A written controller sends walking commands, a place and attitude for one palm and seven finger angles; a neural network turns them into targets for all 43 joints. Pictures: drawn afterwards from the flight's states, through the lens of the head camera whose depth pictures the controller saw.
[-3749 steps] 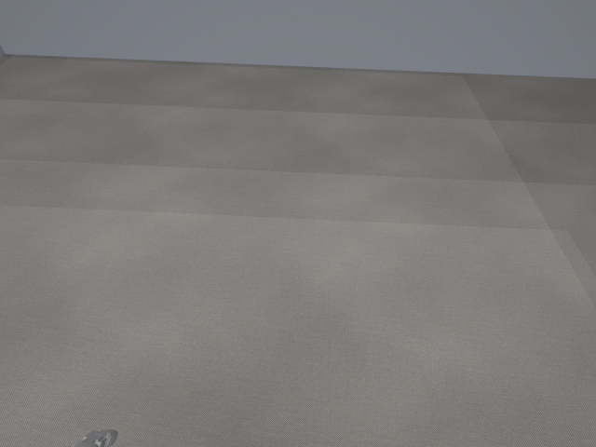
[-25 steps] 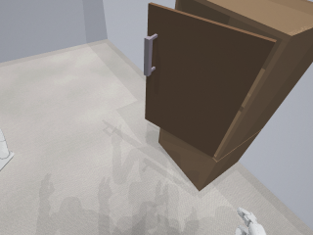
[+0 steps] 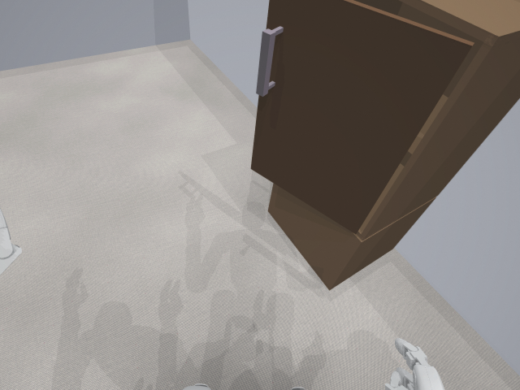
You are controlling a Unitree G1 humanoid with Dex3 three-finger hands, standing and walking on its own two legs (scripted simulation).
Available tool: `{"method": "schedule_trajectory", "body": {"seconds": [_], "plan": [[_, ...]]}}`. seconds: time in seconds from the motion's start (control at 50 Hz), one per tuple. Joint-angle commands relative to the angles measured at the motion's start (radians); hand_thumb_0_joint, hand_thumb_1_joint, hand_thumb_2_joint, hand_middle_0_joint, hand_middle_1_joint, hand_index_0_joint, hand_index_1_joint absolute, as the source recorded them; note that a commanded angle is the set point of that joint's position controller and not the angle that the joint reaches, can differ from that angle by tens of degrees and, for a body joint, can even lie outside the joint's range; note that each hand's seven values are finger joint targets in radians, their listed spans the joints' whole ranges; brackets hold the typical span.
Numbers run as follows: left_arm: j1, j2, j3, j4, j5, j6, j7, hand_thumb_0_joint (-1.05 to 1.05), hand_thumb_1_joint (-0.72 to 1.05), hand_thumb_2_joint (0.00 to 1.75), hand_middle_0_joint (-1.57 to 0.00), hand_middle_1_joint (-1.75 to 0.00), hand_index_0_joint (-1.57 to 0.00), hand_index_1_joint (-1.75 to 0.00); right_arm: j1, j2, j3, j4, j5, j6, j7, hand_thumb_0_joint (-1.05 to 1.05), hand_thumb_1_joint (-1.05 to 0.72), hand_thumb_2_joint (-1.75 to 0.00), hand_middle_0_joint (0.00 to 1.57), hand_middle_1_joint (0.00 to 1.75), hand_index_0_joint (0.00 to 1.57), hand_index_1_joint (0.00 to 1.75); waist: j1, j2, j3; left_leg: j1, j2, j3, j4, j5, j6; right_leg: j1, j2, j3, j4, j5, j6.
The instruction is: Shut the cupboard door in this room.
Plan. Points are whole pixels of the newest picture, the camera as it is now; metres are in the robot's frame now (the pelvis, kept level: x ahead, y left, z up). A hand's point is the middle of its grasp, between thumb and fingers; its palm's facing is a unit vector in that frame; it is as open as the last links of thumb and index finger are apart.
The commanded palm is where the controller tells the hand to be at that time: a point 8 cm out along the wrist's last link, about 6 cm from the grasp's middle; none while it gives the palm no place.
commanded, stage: stop stepping back and stand still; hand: left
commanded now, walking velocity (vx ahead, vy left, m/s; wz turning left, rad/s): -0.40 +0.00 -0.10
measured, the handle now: (270, 62) +0.81 +0.02 +0.09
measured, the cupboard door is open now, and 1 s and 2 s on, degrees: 20 20 20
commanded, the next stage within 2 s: let the arm hang, fingers relaxed in 1.42 s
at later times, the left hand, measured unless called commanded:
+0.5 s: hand out of the picture +0.09 +0.30 +0.20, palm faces +0.47 -0.78 -0.41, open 7.4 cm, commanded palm +0.04 +0.33 +0.20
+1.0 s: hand out of the picture +0.10 +0.33 +0.18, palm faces +0.38 -0.80 -0.46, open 7.4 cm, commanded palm +0.04 +0.36 +0.20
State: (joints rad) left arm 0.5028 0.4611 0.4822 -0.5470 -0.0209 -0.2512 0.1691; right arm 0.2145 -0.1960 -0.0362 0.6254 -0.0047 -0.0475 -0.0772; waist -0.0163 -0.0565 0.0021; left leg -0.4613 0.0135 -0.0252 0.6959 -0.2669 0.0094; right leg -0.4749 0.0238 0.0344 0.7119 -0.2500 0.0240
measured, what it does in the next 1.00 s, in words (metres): walks backwards: right foot, then right foot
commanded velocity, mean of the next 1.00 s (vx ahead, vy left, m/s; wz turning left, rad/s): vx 0.10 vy -0.06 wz -0.01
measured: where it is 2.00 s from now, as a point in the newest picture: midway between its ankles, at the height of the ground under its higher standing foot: outside the picture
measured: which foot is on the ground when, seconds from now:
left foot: down 0.00-0.48, up 0.50-0.68, down 0.70-1.00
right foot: up 0.00-0.02, down 0.04-0.28, up 0.30-0.48, down 0.50-1.00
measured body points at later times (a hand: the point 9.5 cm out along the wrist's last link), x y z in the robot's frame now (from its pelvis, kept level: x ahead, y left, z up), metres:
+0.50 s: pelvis -0.10 +0.04 +0.02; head -0.13 +0.06 +0.46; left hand +0.06 +0.34 +0.22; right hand +0.03 -0.20 -0.06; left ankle +0.04 +0.12 -0.70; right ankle -0.14 -0.05 -0.72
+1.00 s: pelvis -0.12 +0.07 +0.01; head -0.13 +0.09 +0.46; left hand +0.08 +0.37 +0.21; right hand +0.00 -0.15 -0.08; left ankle -0.10 +0.18 -0.72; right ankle -0.12 -0.03 -0.72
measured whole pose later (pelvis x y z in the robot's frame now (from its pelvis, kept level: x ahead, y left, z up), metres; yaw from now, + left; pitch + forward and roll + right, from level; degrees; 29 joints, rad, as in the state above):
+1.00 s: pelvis -0.12 +0.07 +0.01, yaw -4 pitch +0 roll -1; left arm 0.55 0.45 0.43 -0.48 -0.03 -0.17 0.17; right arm 0.28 -0.15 0.04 0.64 0.00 -0.07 -0.05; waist -0.02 -0.02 -0.03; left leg -0.30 0.06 0.08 0.61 -0.31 0.01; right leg -0.25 0.03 -0.08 0.52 -0.26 -0.03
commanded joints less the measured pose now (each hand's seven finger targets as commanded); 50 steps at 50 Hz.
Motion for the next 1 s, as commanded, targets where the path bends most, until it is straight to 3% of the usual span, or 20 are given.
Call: {"method": "schedule_trajectory", "body": {"seconds": [0.0, 0.08, 0.1, 0.14, 0.18, 0.22, 0.26, 0.28, 0.4, 0.44, 0.46, 0.48, 0.52, 0.64, 0.68, 0.72, 0.76, 0.8, 0.86, 0.98], "plan": [[-0.025, 0.146, 0.117, -0.266, -0.017, -0.060, -0.006, 0.00, 0.90, 0.90, -0.20, -0.30, -0.20, -0.30, -0.070, -0.149, -0.049, -0.140, -0.008, -0.095, -0.006, 0.00, -0.90, -0.90, 0.20, 0.30, 0.20, 0.30, 0.017, 0.217, -0.163, -0.130, 0.269, -0.159, -0.264, 0.147, 0.097, 0.309, 0.002, 0.029, 0.030, 0.040, -0.009], [-0.052, 0.148, 0.069, -0.216, -0.018, -0.056, -0.002, 0.00, 0.90, 0.90, -0.20, -0.30, -0.20, -0.30, -0.065, -0.126, -0.034, -0.123, -0.002, -0.089, 0.001, 0.00, -0.90, -0.90, 0.20, 0.30, 0.20, 0.30, -0.006, 0.064, -0.241, 0.011, 0.102, -0.006, -0.095, 0.184, -0.012, 0.277, -0.160, 0.221, -0.173, 0.537, -0.067], [-0.047, 0.168, 0.072, -0.227, -0.019, -0.047, 0.004, 0.00, 0.90, 0.90, -0.20, -0.30, -0.20, -0.30, -0.046, -0.117, -0.039, -0.127, 0.005, -0.084, 0.001, 0.00, -0.90, -0.90, 0.20, 0.30, 0.20, 0.30, -0.006, -0.005, -0.294, 0.063, 0.046, 0.029, -0.031, 0.078, -0.036, 0.270, -0.223, 0.275, -0.213, 0.505, -0.091], [0.023, 0.188, 0.100, -0.205, -0.025, -0.029, 0.014, 0.00, 0.90, 0.90, -0.20, -0.30, -0.20, -0.30, -0.048, -0.107, -0.028, -0.153, 0.011, -0.061, 0.003, 0.00, -0.90, -0.90, 0.20, 0.30, 0.20, 0.30, 0.005, -0.061, -0.231, 0.107, 0.006, 0.015, 0.069, -0.149, -0.028, 0.100, -0.279, 0.328, -0.353, 0.013, -0.143], [0.028, 0.192, 0.122, -0.212, -0.021, -0.023, 0.025, 0.00, 0.90, 0.90, -0.20, -0.30, -0.20, -0.30, -0.051, -0.109, -0.011, -0.160, -0.002, -0.044, 0.001, 0.00, -0.90, -0.90, 0.20, 0.30, 0.20, 0.30, -0.007, -0.048, -0.140, 0.178, 0.012, 0.000, 0.021, -0.130, -0.011, -0.058, -0.229, 0.250, -0.378, -0.244, -0.132], [0.020, 0.178, 0.125, -0.212, -0.028, -0.025, 0.025, 0.00, 0.90, 0.90, -0.20, -0.30, -0.20, -0.30, -0.054, -0.121, 0.000, -0.173, 0.000, -0.049, -0.015, 0.00, -0.90, -0.90, 0.20, 0.30, 0.20, 0.30, -0.012, 0.113, -0.098, 0.153, 0.073, -0.097, -0.232, -0.263, 0.010, -0.052, -0.083, 0.092, -0.267, -0.346, -0.075], [-0.027, 0.159, 0.122, -0.205, -0.022, -0.013, 0.029, 0.00, 0.90, 0.90, -0.20, -0.30, -0.20, -0.30, -0.063, -0.140, 0.006, -0.178, 0.008, -0.074, -0.035, 0.00, -0.90, -0.90, 0.20, 0.30, 0.20, 0.30, -0.005, 0.366, -0.057, -0.112, 0.234, -0.315, -0.614, -0.682, 0.041, 0.194, 0.078, -0.064, 0.073, -0.250, -0.010], [-0.076, 0.164, 0.118, -0.217, -0.016, -0.005, 0.025, 0.00, 0.90, 0.90, -0.20, -0.30, -0.20, -0.30, -0.064, -0.132, -0.006, -0.182, 0.005, -0.083, -0.034, 0.00, -0.90, -0.90, 0.20, 0.30, 0.20, 0.30, 0.003, 0.384, -0.048, -0.201, 0.260, -0.324, -0.663, -0.709, 0.043, 0.278, 0.097, -0.076, 0.206, -0.227, -0.004], [0.029, 0.102, 0.013, -0.158, -0.024, 0.058, 0.003, 0.00, 0.90, 0.90, -0.20, -0.30, -0.20, -0.30, -0.065, -0.124, -0.002, -0.156, 0.004, -0.097, 0.002, 0.00, -0.90, -0.90, 0.20, 0.30, 0.20, 0.30, 0.013, 0.286, -0.067, -0.003, 0.134, -0.023, -0.519, -0.401, -0.035, 0.382, 0.087, -0.163, -0.233, -0.213, -0.046], [0.019, 0.147, 0.030, -0.192, -0.017, 0.067, -0.007, 0.00, 0.90, 0.90, -0.20, -0.30, -0.20, -0.30, -0.046, -0.119, -0.006, -0.139, -0.006, -0.070, 0.011, 0.00, -0.90, -0.90, 0.20, 0.30, 0.20, 0.30, 0.013, 0.066, -0.068, 0.048, 0.022, 0.110, -0.152, -0.204, -0.042, 0.284, -0.074, 0.035, -0.452, -0.241, -0.114], [-0.042, 0.185, 0.058, -0.222, -0.023, 0.062, -0.004, 0.00, 0.90, 0.90, -0.20, -0.30, -0.20, -0.30, -0.053, -0.131, -0.013, -0.127, -0.006, -0.056, 0.013, 0.00, -0.90, -0.90, 0.20, 0.30, 0.20, 0.30, 0.012, -0.080, -0.064, 0.097, -0.005, 0.089, 0.188, -0.109, -0.037, 0.061, -0.259, 0.282, -0.566, -0.357, -0.196], [-0.097, 0.196, 0.070, -0.183, -0.027, 0.056, 0.004, 0.00, 0.90, 0.90, -0.20, -0.30, -0.20, -0.30, -0.062, -0.141, -0.009, -0.112, -0.016, -0.049, 0.012, 0.00, -0.90, -0.90, 0.20, 0.30, 0.20, 0.30, 0.008, -0.113, -0.042, 0.044, 0.009, 0.044, 0.349, -0.077, -0.034, -0.005, -0.345, 0.331, -0.582, -0.327, -0.265], [-0.127, 0.117, 0.000, -0.090, -0.022, 0.060, 0.018, 0.00, 0.90, 0.90, -0.20, -0.30, -0.20, -0.30, -0.051, -0.130, -0.010, -0.116, 0.004, -0.052, 0.003, 0.00, -0.90, -0.90, 0.20, 0.30, 0.20, 0.30, -0.008, -0.114, 0.007, -0.068, 0.034, -0.036, 0.377, -0.088, -0.031, 0.027, -0.307, 0.361, -0.575, -0.489, -0.237], [-0.235, 0.144, -0.007, -0.140, 0.007, 0.029, 0.043, 0.00, 0.90, 0.90, -0.20, -0.30, -0.20, -0.30, -0.071, -0.125, 0.009, -0.110, -0.006, -0.086, -0.039, 0.00, -0.90, -0.90, 0.20, 0.30, 0.20, 0.30, -0.004, 0.084, 0.009, 0.266, 0.022, 0.097, -0.208, -0.125, 0.021, 0.027, -0.170, 0.134, -0.365, -0.390, -0.154], [-0.211, 0.131, 0.001, -0.220, -0.003, 0.011, 0.042, 0.00, 0.90, 0.90, -0.20, -0.30, -0.20, -0.30, -0.062, -0.165, -0.002, -0.139, 0.001, -0.101, -0.037, 0.00, -0.90, -0.90, 0.20, 0.30, 0.20, 0.30, -0.011, 0.366, -0.008, 0.358, 0.235, -0.265, -0.421, -0.250, 0.114, -0.064, -0.004, 0.008, -0.019, -0.222, -0.068], [-0.119, 0.164, 0.059, -0.175, -0.011, 0.008, 0.031, 0.00, 0.90, 0.90, -0.20, -0.30, -0.20, -0.30, -0.067, -0.121, 0.010, -0.127, -0.008, -0.107, -0.025, 0.00, -0.90, -0.90, 0.20, 0.30, 0.20, 0.30, -0.017, 0.337, -0.016, 0.231, 0.349, -0.434, -0.551, -0.417, 0.164, -0.036, -0.009, -0.020, 0.182, -0.225, -0.032], [-0.078, 0.143, 0.050, -0.186, -0.009, 0.016, 0.018, 0.00, 0.90, 0.90, -0.20, -0.30, -0.20, -0.30, -0.073, -0.121, 0.008, -0.127, -0.007, -0.110, -0.007, 0.00, -0.90, -0.90, 0.20, 0.30, 0.20, 0.30, -0.006, 0.197, 0.008, 0.158, 0.328, -0.318, -0.516, -0.307, 0.156, 0.033, -0.032, -0.021, 0.137, -0.168, -0.028], [-0.019, 0.131, 0.050, -0.175, -0.008, 0.026, 0.015, 0.00, 0.90, 0.90, -0.20, -0.30, -0.20, -0.30, -0.071, -0.127, 0.009, -0.128, 0.001, -0.107, 0.001, 0.00, -0.90, -0.90, 0.20, 0.30, 0.20, 0.30, 0.006, 0.209, -0.020, 0.121, 0.267, -0.151, -0.474, -0.253, 0.105, 0.162, -0.007, -0.091, -0.017, -0.121, -0.024], [0.006, 0.131, 0.051, -0.136, -0.009, 0.035, 0.016, 0.00, 0.90, 0.90, -0.20, -0.30, -0.20, -0.30, -0.066, -0.130, 0.013, -0.146, 0.000, -0.082, 0.002, 0.00, -0.90, -0.90, 0.20, 0.30, 0.20, 0.30, -0.001, 0.234, -0.015, -0.018, 0.212, -0.053, -0.421, -0.336, 0.059, 0.368, 0.010, -0.126, -0.200, -0.078, -0.032], [0.002, 0.137, 0.064, -0.105, -0.026, 0.036, 0.020, 0.00, 0.90, 0.90, -0.20, -0.30, -0.20, -0.30, -0.045, -0.116, 0.006, -0.131, 0.007, -0.068, 0.006, 0.00, -0.90, -0.90, 0.20, 0.30, 0.20, 0.30, -0.002, 0.017, -0.071, 0.068, 0.079, 0.041, -0.169, -0.096, 0.015, 0.297, -0.138, 0.141, -0.317, -0.009, -0.106]]}}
